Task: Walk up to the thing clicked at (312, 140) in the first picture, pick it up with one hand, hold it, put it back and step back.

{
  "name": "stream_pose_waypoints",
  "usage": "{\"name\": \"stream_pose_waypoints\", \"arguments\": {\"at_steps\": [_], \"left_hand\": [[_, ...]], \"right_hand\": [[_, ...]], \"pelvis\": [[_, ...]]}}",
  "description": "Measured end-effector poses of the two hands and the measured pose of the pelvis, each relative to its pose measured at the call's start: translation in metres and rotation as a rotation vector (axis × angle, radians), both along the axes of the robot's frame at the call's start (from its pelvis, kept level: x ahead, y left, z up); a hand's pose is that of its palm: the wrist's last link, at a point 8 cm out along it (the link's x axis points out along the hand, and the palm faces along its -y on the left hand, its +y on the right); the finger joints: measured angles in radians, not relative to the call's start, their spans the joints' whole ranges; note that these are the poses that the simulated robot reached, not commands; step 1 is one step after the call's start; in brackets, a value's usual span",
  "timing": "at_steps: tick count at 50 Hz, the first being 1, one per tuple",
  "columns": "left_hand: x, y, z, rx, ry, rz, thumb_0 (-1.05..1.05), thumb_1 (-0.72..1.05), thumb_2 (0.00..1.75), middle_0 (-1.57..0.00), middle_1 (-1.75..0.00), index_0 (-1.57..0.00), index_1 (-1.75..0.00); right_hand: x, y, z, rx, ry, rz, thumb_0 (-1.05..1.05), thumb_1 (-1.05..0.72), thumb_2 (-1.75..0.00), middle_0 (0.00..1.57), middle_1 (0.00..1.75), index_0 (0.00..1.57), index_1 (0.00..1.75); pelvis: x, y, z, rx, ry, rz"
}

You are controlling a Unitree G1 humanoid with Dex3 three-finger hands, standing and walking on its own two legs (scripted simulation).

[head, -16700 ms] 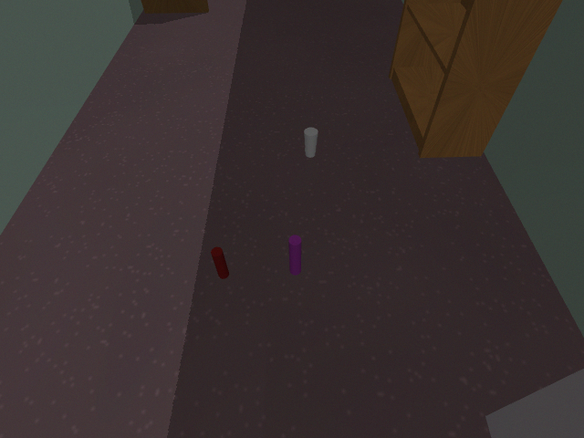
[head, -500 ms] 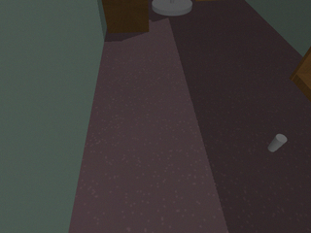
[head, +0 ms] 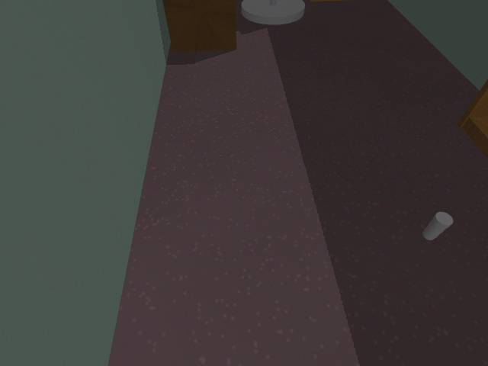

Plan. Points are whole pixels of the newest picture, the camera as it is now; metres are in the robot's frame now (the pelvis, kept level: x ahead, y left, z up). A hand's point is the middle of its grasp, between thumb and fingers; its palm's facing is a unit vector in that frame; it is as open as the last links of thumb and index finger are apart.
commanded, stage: stand
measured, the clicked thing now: (436, 227) +0.77 -0.86 -0.71
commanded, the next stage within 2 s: walk up in 0.46 s
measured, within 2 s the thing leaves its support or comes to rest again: neither
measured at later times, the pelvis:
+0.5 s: pelvis +0.01 +0.00 +0.00, yaw +0 degrees
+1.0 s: pelvis +0.15 -0.06 -0.01, yaw +1 degrees
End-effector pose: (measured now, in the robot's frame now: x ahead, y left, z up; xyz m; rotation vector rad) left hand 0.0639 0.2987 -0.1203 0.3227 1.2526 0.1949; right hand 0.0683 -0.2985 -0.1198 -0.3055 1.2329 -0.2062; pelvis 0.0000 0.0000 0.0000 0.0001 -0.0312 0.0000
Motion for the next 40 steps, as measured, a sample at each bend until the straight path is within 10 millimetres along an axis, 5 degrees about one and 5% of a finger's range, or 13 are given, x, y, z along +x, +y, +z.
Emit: {"name": "stream_pose_waypoints", "arguments": {"at_steps": [26, 35, 40], "left_hand": [[0.005, 0.003, 0.001, -0.014, -0.012, -0.008, 0.01, 0.9, 0.9, -0.21, -0.3, -0.2, -0.3], [0.055, 0.001, 0.019, 0.054, -0.045, -0.067, 0.01, 0.9, 0.9, -0.21, -0.3, -0.2, -0.3], [0.07, -0.012, 0.023, 0.11, -0.12, -0.026, 0.01, 0.9, 0.9, -0.2, -0.3, -0.2, -0.3]], "right_hand": [[0.002, -0.003, 0.002, 0.01, -0.019, -0.004, 0.0, -0.9, -0.9, 0.2, 0.3, 0.2, 0.3], [-0.009, -0.061, -0.003, -0.013, 0.004, -0.072, 0.0, -0.9, -0.9, 0.2, 0.3, 0.21, 0.3], [0.024, -0.093, -0.018, -0.033, 0.054, -0.055, 0.01, -0.9, -0.9, 0.2, 0.3, 0.2, 0.3]], "pelvis": [[0.008, 0.0, -0.001, 0.004, 0.012, -0.004], [0.042, -0.033, -0.01, 0.021, 0.002, -0.038], [0.073, -0.054, -0.02, -0.004, -0.015, -0.015]]}}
